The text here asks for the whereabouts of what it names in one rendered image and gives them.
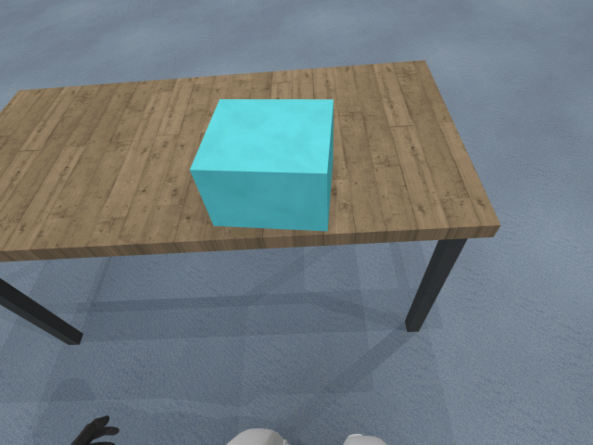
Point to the robot left hand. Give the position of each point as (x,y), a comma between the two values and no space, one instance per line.
(95,430)

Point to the carton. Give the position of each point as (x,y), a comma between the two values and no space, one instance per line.
(268,163)

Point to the table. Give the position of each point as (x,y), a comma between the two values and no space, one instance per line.
(103,170)

